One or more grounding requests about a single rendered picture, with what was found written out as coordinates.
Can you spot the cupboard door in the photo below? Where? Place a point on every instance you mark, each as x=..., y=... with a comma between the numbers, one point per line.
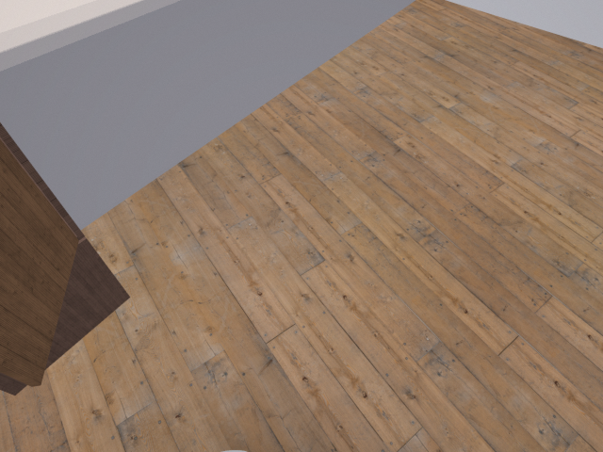
x=37, y=250

